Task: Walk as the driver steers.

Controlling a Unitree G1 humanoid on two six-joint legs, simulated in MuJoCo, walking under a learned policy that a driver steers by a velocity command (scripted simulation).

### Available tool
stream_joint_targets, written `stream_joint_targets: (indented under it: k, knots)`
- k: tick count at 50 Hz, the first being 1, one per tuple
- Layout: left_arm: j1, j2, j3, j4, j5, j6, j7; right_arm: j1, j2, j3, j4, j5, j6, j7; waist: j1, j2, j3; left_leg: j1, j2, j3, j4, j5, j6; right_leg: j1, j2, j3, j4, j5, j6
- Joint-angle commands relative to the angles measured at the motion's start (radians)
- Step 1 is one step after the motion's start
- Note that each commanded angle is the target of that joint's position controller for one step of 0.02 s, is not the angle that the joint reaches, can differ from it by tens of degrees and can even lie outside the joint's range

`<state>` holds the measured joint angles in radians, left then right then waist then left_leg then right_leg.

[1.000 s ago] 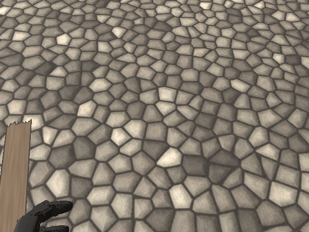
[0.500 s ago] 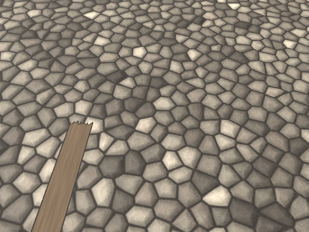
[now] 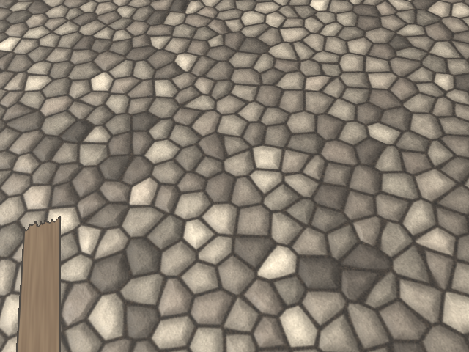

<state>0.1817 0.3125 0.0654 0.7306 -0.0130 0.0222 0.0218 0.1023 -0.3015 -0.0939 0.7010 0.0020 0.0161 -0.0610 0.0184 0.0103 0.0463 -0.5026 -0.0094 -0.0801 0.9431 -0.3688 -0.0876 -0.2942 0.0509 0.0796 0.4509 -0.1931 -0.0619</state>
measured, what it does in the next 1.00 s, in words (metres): steps on the spot, turning right: left foot, then right foot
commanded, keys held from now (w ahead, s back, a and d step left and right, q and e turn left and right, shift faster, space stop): e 0.40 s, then no key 0.20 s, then w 0.40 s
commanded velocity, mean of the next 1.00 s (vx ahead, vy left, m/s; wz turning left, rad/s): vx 0.11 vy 0.00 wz -0.36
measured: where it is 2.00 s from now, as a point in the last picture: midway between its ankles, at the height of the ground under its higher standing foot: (318, 283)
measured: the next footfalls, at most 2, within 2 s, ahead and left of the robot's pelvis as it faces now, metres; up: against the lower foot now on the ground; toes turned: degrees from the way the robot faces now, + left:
left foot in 0.20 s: +0.07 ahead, +0.15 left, +0.00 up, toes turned -13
right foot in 0.60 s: -0.01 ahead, -0.11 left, +0.00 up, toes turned -19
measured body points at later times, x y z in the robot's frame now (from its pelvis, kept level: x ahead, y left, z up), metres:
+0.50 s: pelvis +0.00 +0.04 +0.00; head +0.04 +0.03 +0.44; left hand +0.23 +0.26 -0.11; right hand +0.06 -0.27 -0.10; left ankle +0.03 +0.16 -0.74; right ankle -0.04 -0.10 -0.70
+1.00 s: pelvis +0.07 -0.01 +0.00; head +0.09 -0.01 +0.45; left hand +0.22 +0.25 -0.11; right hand +0.15 -0.32 -0.09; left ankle +0.21 +0.09 -0.72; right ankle -0.04 -0.09 -0.74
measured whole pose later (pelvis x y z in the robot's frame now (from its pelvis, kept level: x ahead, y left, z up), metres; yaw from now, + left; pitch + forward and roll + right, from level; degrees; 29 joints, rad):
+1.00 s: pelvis +0.07 -0.01 +0.00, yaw -21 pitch +2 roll -1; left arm 0.36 0.29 0.06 0.75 -0.02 -0.04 0.00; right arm 0.14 -0.30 -0.06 0.74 0.02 -0.07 0.03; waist 0.07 0.02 -0.01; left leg -0.48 0.06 0.00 0.60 -0.17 -0.01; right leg -0.05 0.02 0.02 0.29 -0.27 -0.01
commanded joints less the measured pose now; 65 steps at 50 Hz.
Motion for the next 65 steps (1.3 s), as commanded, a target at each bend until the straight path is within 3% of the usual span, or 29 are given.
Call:
stream_joint_targets:
  k: [1,6,9,10,11,12,13,15,17,21,26,28,29,30,31,32,33,35,38,43,49,53,54,55,56,57,58,60,65]
  knots:
    - [-0.017,0.181,0.052,-0.075,0.0,0.001,0.01,-0.023,-0.061,-0.011,-0.066,0.002,-0.022,0.009,0.009,-0.152,-0.126,-0.008,-0.008,-0.007,-0.127,0.026,-0.009,0.146,-0.223,0.277,-0.109,0.169,-0.164]
    - [-0.049,0.182,0.056,-0.101,-0.003,0.015,-0.003,0.008,-0.085,-0.019,-0.062,0.01,-0.048,0.033,0.009,-0.183,-0.123,0.11,-0.033,-0.005,-0.304,0.017,0.015,0.11,-0.215,0.383,-0.078,0.18,-0.155]
    - [-0.083,0.158,0.05,-0.122,-0.019,0.026,0.004,0.095,-0.097,-0.029,-0.037,0.008,-0.063,0.046,-0.043,-0.161,-0.137,0.294,-0.011,0.003,-0.582,0.22,0.058,0.06,-0.15,0.388,0.002,0.145,-0.084]
    - [-0.054,0.116,0.038,-0.13,-0.011,0.025,0.005,0.119,-0.158,-0.043,-0.041,-0.008,-0.06,0.041,-0.028,-0.046,-0.163,0.405,0.152,-0.128,-0.616,0.274,0.118,-0.041,-0.087,0.315,0.131,-0.053,-0.029]
    - [0.008,0.078,0.031,-0.143,-0.007,0.016,-0.001,0.078,-0.232,-0.055,-0.055,-0.028,-0.047,0.034,0.042,0.229,-0.137,0.459,0.345,-0.347,-0.621,0.515,0.258,-0.24,0.086,0.114,0.332,-0.397,0.037]
    - [-0.002,0.162,0.057,-0.141,0.002,0.004,-0.003,0.071,-0.196,-0.047,-0.069,-0.052,-0.049,0.038,0.008,0.235,-0.132,0.389,0.444,-0.441,-0.644,0.522,0.372,-0.301,0.036,0.071,0.578,-0.468,0.081]
    - [0.007,0.213,0.078,-0.119,-0.007,0.006,-0.004,0.03,-0.142,-0.03,-0.086,-0.046,-0.052,0.035,0.017,0.149,-0.112,0.352,0.391,-0.35,-0.64,0.463,0.355,-0.291,0.002,0.081,0.687,-0.395,0.097]
    - [0.032,0.177,0.078,-0.089,-0.006,0.029,0.0,-0.028,-0.093,-0.013,-0.097,-0.014,-0.048,0.027,0.025,0.12,-0.073,0.339,0.275,-0.176,-0.627,0.382,0.28,-0.316,-0.013,0.052,0.769,-0.273,0.136]
    - [0.006,0.128,0.063,-0.11,-0.012,0.037,-0.007,-0.007,-0.099,-0.01,-0.091,-0.012,-0.04,0.017,0.003,0.134,-0.053,0.34,0.239,-0.088,-0.634,0.407,0.28,-0.328,-0.027,0.005,0.743,-0.211,0.16]
    - [-0.074,0.081,0.041,-0.165,-0.009,0.03,-0.02,0.069,-0.14,-0.024,-0.076,-0.019,-0.024,0.01,-0.059,0.159,-0.101,0.449,0.275,-0.048,-0.612,0.482,0.311,-0.298,-0.069,-0.038,0.536,-0.223,0.174]
    - [-0.041,0.078,0.035,-0.167,-0.002,0.031,-0.03,0.05,-0.179,-0.031,-0.066,0.008,-0.019,0.04,-0.049,0.179,-0.124,0.4,0.297,-0.024,-0.571,0.549,0.313,-0.089,-0.047,-0.11,0.259,-0.217,0.128]
    - [0.028,0.069,0.036,-0.139,0.001,0.03,-0.034,0.025,-0.165,-0.022,-0.058,0.028,-0.018,0.044,-0.002,0.162,-0.124,0.356,0.276,0.003,-0.506,0.524,0.27,0.055,-0.024,-0.137,0.009,-0.033,0.082]
    - [0.045,0.084,0.039,-0.134,0.004,0.029,-0.031,0.071,-0.132,-0.009,-0.033,0.029,-0.023,0.046,0.003,0.121,-0.126,0.292,0.248,0.034,-0.464,0.447,0.208,0.173,-0.033,-0.104,-0.111,0.093,0.054]
    - [0.067,0.144,0.047,-0.145,0.008,0.027,-0.019,0.11,-0.07,0.014,-0.032,-0.009,-0.03,0.053,-0.023,-0.057,-0.184,0.163,0.172,0.113,-0.311,0.204,0.108,0.345,-0.196,0.104,-0.113,0.374,0.012]
    - [0.034,0.176,0.043,-0.156,0.03,0.021,-0.015,0.086,-0.023,0.035,-0.068,-0.037,-0.035,0.053,-0.037,-0.278,-0.18,0.004,0.074,0.151,-0.205,-0.208,0.032,0.319,-0.39,0.317,-0.109,0.381,-0.162]
    - [0.09,0.154,0.044,-0.144,0.032,0.004,-0.02,0.009,-0.105,0.014,-0.077,-0.017,-0.033,0.044,0.051,-0.213,-0.172,-0.045,0.073,0.092,-0.05,-0.28,0.019,0.285,-0.405,0.367,-0.162,0.136,-0.251]
    - [0.123,0.162,0.044,-0.113,0.025,-0.011,-0.021,0.002,-0.141,-0.001,-0.074,0.004,-0.033,0.049,0.056,-0.2,-0.129,-0.126,0.073,0.079,0.052,-0.247,0.028,0.295,-0.378,0.358,-0.206,-0.105,-0.236]
    - [0.09,0.146,0.037,-0.097,0.006,-0.031,-0.014,0.001,-0.152,-0.014,-0.053,0.011,-0.037,0.053,0.043,-0.191,-0.032,-0.218,0.095,0.055,0.08,-0.109,0.054,0.267,-0.323,0.332,-0.265,-0.385,-0.168]
    - [0.087,0.104,0.021,-0.094,0.013,-0.051,-0.004,0.017,-0.114,-0.009,-0.031,0.011,-0.064,0.064,0.022,-0.148,-0.003,-0.222,0.097,0.058,0.052,0.075,0.069,0.254,-0.283,0.266,-0.317,-0.297,-0.147]
    - [0.103,0.128,0.033,-0.082,0.006,-0.078,-0.009,-0.026,-0.063,0.014,-0.031,0.01,-0.093,0.078,0.033,-0.129,-0.012,-0.125,0.087,0.075,-0.206,0.209,0.06,0.22,-0.268,0.159,-0.325,-0.135,-0.145]
    - [0.158,0.16,0.045,-0.044,-0.011,-0.079,-0.026,-0.07,-0.082,0.024,-0.054,0.024,-0.103,0.098,0.048,-0.121,0.022,-0.017,0.07,0.084,-0.355,0.199,0.09,0.167,-0.307,0.154,-0.293,-0.14,-0.153]
    - [0.152,0.131,0.032,-0.031,-0.007,-0.07,-0.027,0.108,-0.122,0.005,-0.002,0.022,-0.111,0.092,-0.056,-0.092,-0.037,0.285,0.023,0.127,-0.447,0.191,0.146,0.095,-0.258,0.097,-0.115,0.007,-0.093]
    - [0.147,0.079,0.012,-0.037,0.005,-0.073,-0.027,0.244,-0.175,-0.015,0.025,0.021,-0.113,0.081,-0.117,-0.014,-0.125,0.476,0.106,0.021,-0.475,0.164,0.187,0.011,-0.184,0.014,0.13,0.065,-0.046]
    - [0.186,0.007,-0.011,-0.092,0.01,-0.091,-0.023,0.344,-0.305,-0.043,0.036,0.002,-0.11,0.079,-0.114,0.27,-0.232,0.745,0.352,-0.413,-0.586,-0.01,0.337,-0.309,-0.032,-0.104,0.531,-0.176,0.045]
    - [0.153,0.075,0.005,-0.095,-0.006,-0.107,-0.017,0.366,-0.238,-0.026,0.04,0.007,-0.116,0.088,-0.136,0.241,-0.241,0.748,0.397,-0.655,-0.715,-0.23,0.394,-0.459,-0.012,0.013,0.717,-0.372,0.058]
    - [0.119,0.131,0.021,-0.1,-0.029,-0.115,-0.022,0.298,-0.184,-0.004,0.031,0.008,-0.118,0.088,-0.113,0.173,-0.134,0.68,0.389,-0.558,-0.722,-0.273,0.363,-0.539,-0.076,0.035,0.786,-0.305,0.035]
    - [0.092,0.125,0.018,-0.098,-0.03,-0.115,-0.024,0.249,-0.146,0.007,0.019,0.002,-0.118,0.088,-0.091,0.121,-0.085,0.607,0.345,-0.448,-0.72,-0.201,0.334,-0.535,-0.118,0.012,0.778,-0.218,0.021]
    - [0.073,0.098,0.018,-0.095,-0.003,-0.11,-0.028,0.185,-0.105,0.024,0.009,-0.01,-0.117,0.086,-0.05,0.082,-0.027,0.473,0.275,-0.298,-0.759,-0.009,0.309,-0.475,-0.169,0.008,0.685,-0.091,0.024]
    - [0.037,0.052,0.01,-0.102,0.009,-0.09,-0.03,0.192,-0.122,0.02,0.03,0.0,-0.127,0.077,-0.03,0.046,-0.004,0.412,0.221,-0.103,-0.817,0.347,0.314,-0.453,-0.174,-0.03,0.516,0.082,0.076]
Velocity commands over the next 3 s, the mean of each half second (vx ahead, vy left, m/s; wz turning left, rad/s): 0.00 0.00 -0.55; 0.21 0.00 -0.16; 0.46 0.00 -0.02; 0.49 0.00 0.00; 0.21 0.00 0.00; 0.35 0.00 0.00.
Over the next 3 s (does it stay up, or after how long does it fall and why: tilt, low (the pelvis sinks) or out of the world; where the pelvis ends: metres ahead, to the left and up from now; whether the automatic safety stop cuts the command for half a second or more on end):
stays up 0.90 -0.24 0.00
